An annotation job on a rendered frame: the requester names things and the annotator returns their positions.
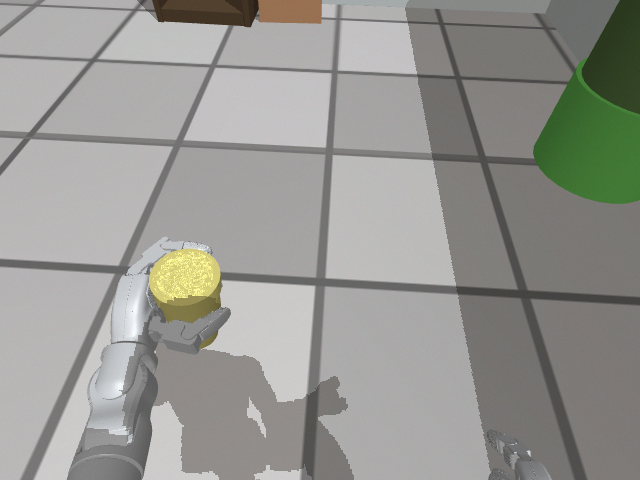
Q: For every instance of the potted plant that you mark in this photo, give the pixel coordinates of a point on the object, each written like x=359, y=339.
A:
x=590, y=145

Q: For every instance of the left robot hand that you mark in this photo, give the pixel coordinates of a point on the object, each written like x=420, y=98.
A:
x=137, y=317

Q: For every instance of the bookshelf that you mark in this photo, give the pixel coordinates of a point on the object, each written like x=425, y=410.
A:
x=219, y=12

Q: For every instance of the right robot hand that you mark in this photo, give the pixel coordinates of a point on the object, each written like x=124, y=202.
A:
x=518, y=457

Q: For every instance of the left robot arm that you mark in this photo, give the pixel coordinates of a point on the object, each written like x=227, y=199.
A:
x=121, y=393

